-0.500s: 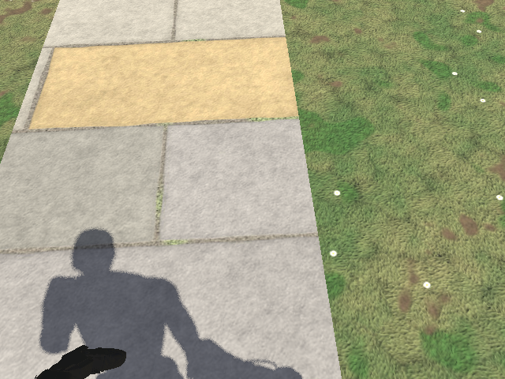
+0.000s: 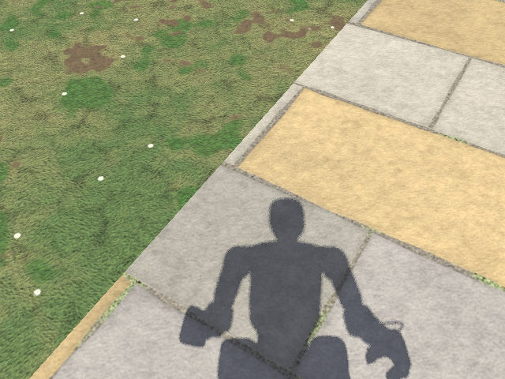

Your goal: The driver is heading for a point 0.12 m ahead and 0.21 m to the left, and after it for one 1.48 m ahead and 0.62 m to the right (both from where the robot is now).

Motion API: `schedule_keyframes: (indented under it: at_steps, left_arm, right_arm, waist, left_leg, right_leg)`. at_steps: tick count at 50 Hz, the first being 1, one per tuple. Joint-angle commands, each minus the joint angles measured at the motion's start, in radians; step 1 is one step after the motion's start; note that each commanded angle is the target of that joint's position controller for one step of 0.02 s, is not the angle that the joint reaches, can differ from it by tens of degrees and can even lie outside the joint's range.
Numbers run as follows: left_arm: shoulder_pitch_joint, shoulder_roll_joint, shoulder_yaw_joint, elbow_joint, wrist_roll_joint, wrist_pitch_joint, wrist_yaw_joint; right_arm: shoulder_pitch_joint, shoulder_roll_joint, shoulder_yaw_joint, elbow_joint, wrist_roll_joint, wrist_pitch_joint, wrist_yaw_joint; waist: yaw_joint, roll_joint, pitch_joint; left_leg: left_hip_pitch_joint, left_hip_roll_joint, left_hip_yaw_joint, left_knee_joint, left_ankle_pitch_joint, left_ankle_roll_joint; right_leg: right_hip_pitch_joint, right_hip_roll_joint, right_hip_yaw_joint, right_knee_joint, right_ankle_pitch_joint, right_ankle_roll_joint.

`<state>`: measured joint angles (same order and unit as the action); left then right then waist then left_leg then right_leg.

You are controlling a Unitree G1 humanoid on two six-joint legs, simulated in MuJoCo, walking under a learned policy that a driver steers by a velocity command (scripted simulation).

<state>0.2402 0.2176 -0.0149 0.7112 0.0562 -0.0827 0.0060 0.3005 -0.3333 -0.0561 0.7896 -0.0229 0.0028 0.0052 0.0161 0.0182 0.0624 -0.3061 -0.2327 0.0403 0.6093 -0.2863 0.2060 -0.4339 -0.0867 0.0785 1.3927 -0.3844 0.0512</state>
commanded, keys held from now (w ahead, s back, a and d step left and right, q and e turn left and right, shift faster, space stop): e+shift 1.00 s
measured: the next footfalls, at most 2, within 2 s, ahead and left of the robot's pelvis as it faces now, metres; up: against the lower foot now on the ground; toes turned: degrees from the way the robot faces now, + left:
right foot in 0.26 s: +0.47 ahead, -0.15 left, +0.00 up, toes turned +3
left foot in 0.86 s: +0.59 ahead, -0.01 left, +0.00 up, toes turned -40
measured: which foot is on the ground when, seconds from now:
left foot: down 0.00-0.26, up 0.28-0.84, down 0.86-1.00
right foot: up 0.00-0.24, down 0.26-0.84, up 0.86-1.00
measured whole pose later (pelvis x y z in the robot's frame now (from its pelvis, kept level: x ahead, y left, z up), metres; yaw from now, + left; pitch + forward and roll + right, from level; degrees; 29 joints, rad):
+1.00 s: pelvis +0.46 -0.06 +0.02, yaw -37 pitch +0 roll +1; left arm 0.24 0.38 0.09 0.59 -0.03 0.07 0.02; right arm 0.05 -0.27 -0.06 0.65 -0.01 -0.01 -0.04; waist 0.03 -0.06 0.06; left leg -0.28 -0.05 -0.05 0.44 -0.17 0.02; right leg -0.52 0.12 0.20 1.17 -0.45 0.08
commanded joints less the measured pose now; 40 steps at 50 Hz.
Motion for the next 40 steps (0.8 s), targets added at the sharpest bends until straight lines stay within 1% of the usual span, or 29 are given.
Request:
schedule_keyframes:
  at_steps: [1, 2, 3, 4, 5, 6, 7, 8, 9, 10, 11, 12, 13, 14, 15, 16, 17, 18, 19, 21, 22, 24, 26, 28, 30, 32, 34, 37, 40]
  left_arm:
    - [0.053, 0.192, 0.047, -0.079, 0.019, 0.026, 0.0]
    - [0.014, 0.165, 0.038, -0.096, 0.013, 0.028, -0.005]
    - [-0.026, 0.125, 0.025, -0.111, 0.005, 0.023, -0.011]
    - [-0.041, 0.084, 0.011, -0.111, -0.004, 0.016, -0.019]
    - [-0.06, 0.06, 0.005, -0.104, -0.015, 0.009, -0.028]
    - [-0.071, 0.059, 0.007, -0.095, -0.027, 0.007, -0.031]
    - [-0.21, 0.099, 0.026, -0.129, -0.068, -0.037, -0.02]
    - [-0.237, 0.101, 0.03, -0.146, -0.075, -0.052, -0.023]
    - [-0.245, 0.112, 0.036, -0.149, -0.076, -0.061, -0.028]
    - [-0.209, 0.144, 0.053, -0.137, -0.075, -0.062, -0.033]
    - [-0.122, 0.182, 0.073, -0.11, -0.076, -0.059, -0.037]
    - [0.025, 0.213, 0.092, -0.072, -0.075, -0.056, -0.043]
    - [0.191, 0.241, 0.106, -0.029, -0.072, -0.046, -0.041]
    - [0.195, 0.313, 0.108, -0.039, -0.048, -0.041, -0.044]
    - [0.151, 0.3, 0.104, -0.088, -0.018, -0.043, -0.049]
    - [0.06, 0.276, 0.116, -0.14, -0.034, -0.024, -0.044]
    - [-0.006, 0.234, 0.105, -0.156, -0.059, 0.001, -0.036]
    - [-0.038, 0.23, 0.098, -0.161, -0.064, 0.014, -0.032]
    - [-0.051, 0.238, 0.102, -0.163, -0.06, 0.019, -0.027]
    - [-0.074, 0.222, 0.102, -0.165, -0.056, 0.028, -0.023]
    - [-0.068, 0.217, 0.103, -0.161, -0.061, 0.03, -0.019]
    - [-0.039, 0.247, 0.116, -0.15, -0.066, 0.044, -0.002]
    - [-0.04, 0.275, 0.127, -0.155, -0.078, 0.069, 0.02]
    - [-0.049, 0.28, 0.131, -0.166, -0.089, 0.096, 0.039]
    - [-0.042, 0.273, 0.132, -0.168, -0.089, 0.114, 0.051]
    - [-0.026, 0.269, 0.137, -0.166, -0.085, 0.124, 0.055]
    - [-0.015, 0.267, 0.144, -0.168, -0.083, 0.129, 0.056]
    - [-0.012, 0.266, 0.152, -0.179, -0.082, 0.134, 0.052]
    - [-0.039, 0.261, 0.153, -0.201, -0.085, 0.136, 0.044]
  right_arm:
    - [-0.019, -0.116, -0.029, -0.075, 0.01, -0.062, -0.017]
    - [-0.024, -0.115, -0.027, -0.067, 0.01, -0.076, -0.014]
    - [-0.03, -0.115, -0.026, -0.054, 0.011, -0.087, -0.009]
    - [-0.022, -0.1, -0.024, -0.038, 0.016, -0.095, -0.001]
    - [0.029, -0.083, -0.02, -0.013, 0.027, -0.105, 0.008]
    - [0.067, -0.078, -0.018, 0.006, 0.036, -0.112, 0.014]
    - [0.099, -0.042, -0.011, -0.006, 0.078, -0.109, -0.013]
    - [0.123, -0.084, -0.01, 0.018, 0.07, -0.098, -0.026]
    - [0.136, -0.106, -0.016, 0.031, 0.049, -0.086, -0.031]
    - [0.138, -0.112, -0.016, 0.035, 0.025, -0.075, -0.034]
    - [0.117, -0.116, -0.017, 0.028, 0.005, -0.067, -0.036]
    - [0.047, -0.129, -0.02, 0.004, -0.004, -0.06, -0.036]
    - [-0.036, -0.123, -0.018, -0.029, -0.01, -0.054, -0.038]
    - [0.11, 0.002, 0.008, -0.058, -0.04, -0.056, -0.032]
    - [0.272, 0.015, 0.033, -0.057, 0.006, -0.063, -0.009]
    - [0.191, -0.073, 0.017, -0.064, 0.024, -0.06, -0.003]
    - [0.033, -0.118, 0.002, -0.11, 0.018, -0.055, -0.008]
    - [-0.033, -0.112, -0.002, -0.138, 0.013, -0.048, -0.016]
    - [-0.046, -0.104, -0.003, -0.157, 0.003, -0.037, -0.024]
    - [-0.02, -0.075, -0.002, -0.152, 0.001, -0.027, -0.034]
    - [-0.02, -0.056, 0.001, -0.148, -0.002, -0.028, -0.041]
    - [-0.061, -0.039, 0.003, -0.158, -0.006, -0.025, -0.051]
    - [-0.103, -0.05, -0.005, -0.165, 0.003, -0.015, -0.058]
    - [-0.155, -0.058, -0.011, -0.174, 0.013, -0.01, -0.06]
    - [-0.207, -0.057, -0.015, -0.183, 0.017, -0.017, -0.059]
    - [-0.248, -0.056, -0.018, -0.188, 0.019, -0.032, -0.055]
    - [-0.281, -0.059, -0.022, -0.191, 0.022, -0.05, -0.049]
    - [-0.311, -0.067, -0.029, -0.189, 0.026, -0.074, -0.035]
    - [-0.281, -0.088, -0.044, -0.168, 0.034, -0.089, -0.021]
  waist:
    - [0.061, -0.134, 0.039]
    - [0.061, -0.132, 0.062]
    - [0.057, -0.119, 0.071]
    - [0.041, -0.096, 0.046]
    - [0.0, -0.066, 0.007]
    - [-0.028, -0.037, -0.019]
    - [-0.11, -0.1, -0.013]
    - [-0.101, -0.058, -0.021]
    - [-0.106, 0.006, -0.032]
    - [-0.086, 0.034, -0.068]
    - [-0.038, 0.06, -0.117]
    - [0.06, 0.085, -0.164]
    - [0.156, 0.064, -0.212]
    - [0.036, -0.285, -0.313]
    - [-0.005, -0.278, -0.532]
    - [0.036, -0.126, -0.505]
    - [0.039, 0.015, -0.335]
    - [0.002, 0.077, -0.209]
    - [-0.027, 0.061, -0.163]
    - [-0.059, -0.017, -0.122]
    - [-0.059, -0.035, -0.13]
    - [-0.047, -0.053, -0.181]
    - [-0.041, -0.068, -0.216]
    - [-0.027, -0.095, -0.202]
    - [-0.008, -0.126, -0.168]
    - [0.011, -0.153, -0.148]
    - [0.027, -0.172, -0.14]
    - [0.039, -0.184, -0.137]
    - [0.021, -0.191, -0.139]
  left_leg:
    - [0.036, 0.336, -0.497, -0.398, 0.252, 0.184]
    - [-0.04, 0.312, -0.416, -0.402, 0.458, 0.166]
    - [-0.093, 0.273, -0.32, -0.389, 0.649, 0.128]
    - [-0.116, 0.219, -0.217, -0.368, 0.778, 0.077]
    - [-0.085, 0.197, -0.17, -0.365, 0.804, 0.04]
    - [-0.022, 0.205, -0.159, -0.373, 0.784, 0.013]
    - [0.023, 0.249, -0.2, -0.355, 0.635, 0.002]
    - [0.135, 0.268, -0.194, -0.344, 0.608, -0.009]
    - [0.199, 0.287, -0.191, -0.309, 0.611, -0.029]
    - [0.261, 0.295, -0.176, -0.253, 0.679, -0.056]
    - [0.297, 0.299, -0.156, -0.168, 0.789, -0.082]
    - [0.28, 0.285, -0.12, -0.003, 0.879, -0.117]
    - [0.189, 0.24, -0.087, 0.274, 0.787, -0.168]
    - [-0.123, 0.097, -0.054, 0.744, -0.181, -0.246]
    - [-0.324, 0.058, -0.203, 0.99, -0.335, -0.274]
    - [-0.344, 0.127, -0.249, 1.005, -0.225, -0.257]
    - [-0.344, 0.159, -0.219, 0.913, -0.162, -0.239]
    - [-0.358, 0.171, -0.2, 0.857, -0.145, -0.237]
    - [-0.327, 0.186, -0.203, 0.779, -0.12, -0.234]
    - [-0.273, 0.201, -0.2, 0.625, -0.1, -0.241]
    - [-0.267, 0.2, -0.195, 0.554, -0.095, -0.252]
    - [-0.268, 0.183, -0.196, 0.464, -0.066, -0.278]
    - [-0.291, 0.174, -0.217, 0.412, -0.009, -0.296]
    - [-0.314, 0.168, -0.237, 0.358, 0.045, -0.301]
    - [-0.322, 0.164, -0.251, 0.296, 0.074, -0.299]
    - [-0.319, 0.158, -0.261, 0.226, 0.083, -0.296]
    - [-0.302, 0.15, -0.269, 0.156, 0.078, -0.292]
    - [-0.235, 0.133, -0.273, 0.043, 0.054, -0.282]
    - [-0.081, 0.133, -0.268, -0.129, 0.069, -0.269]
  right_leg:
    - [-0.213, -0.064, -0.01, -0.185, -0.048, 0.035]
    - [-0.166, -0.066, -0.049, -0.289, 0.012, 0.04]
    - [-0.102, -0.06, -0.08, -0.415, 0.123, 0.031]
    - [-0.002, -0.042, -0.113, -0.545, 0.277, 0.006]
    - [0.065, -0.012, -0.141, -0.635, 0.459, -0.024]
    - [0.088, 0.009, -0.152, -0.704, 0.587, -0.051]
    - [0.066, 0.05, -0.121, -0.782, 0.635, -0.039]
    - [0.016, 0.072, -0.125, -0.877, 0.658, -0.052]
    - [0.019, 0.087, -0.121, -0.917, 0.686, -0.071]
    - [0.052, 0.12, -0.125, -0.918, 0.686, -0.088]
    - [0.127, 0.159, -0.127, -0.897, 0.651, -0.1]
    - [0.252, 0.177, -0.131, -0.893, 0.64, -0.111]
    - [0.403, 0.127, -0.08, -0.905, 0.721, -0.122]
    - [0.699, -0.108, 0.237, -0.799, 1.127, -0.262]
    - [0.911, -0.293, 0.714, -0.916, 0.971, -0.441]
    - [0.81, -0.262, 0.716, -0.987, 0.638, -0.417]
    - [0.596, -0.183, 0.594, -1.032, 0.436, -0.355]
    - [0.414, -0.141, 0.546, -1.074, 0.37, -0.335]
    - [0.302, -0.09, 0.504, -1.102, 0.364, -0.319]
    - [0.193, -0.009, 0.414, -1.118, 0.414, -0.281]
    - [0.177, 0.006, 0.388, -1.102, 0.5, -0.273]
    - [0.187, 0.012, 0.385, -1.071, 0.617, -0.26]
    - [0.203, 0.021, 0.41, -1.06, 0.513, -0.225]
    - [0.202, 0.044, 0.441, -1.072, 0.307, -0.182]
    - [0.205, 0.066, 0.468, -1.082, 0.17, -0.163]
    - [0.236, 0.079, 0.493, -1.077, 0.127, -0.163]
    - [0.279, 0.081, 0.522, -1.059, 0.157, -0.173]
    - [0.322, 0.077, 0.572, -1.011, 0.291, -0.193]
    - [0.31, 0.095, 0.627, -0.968, 0.372, -0.183]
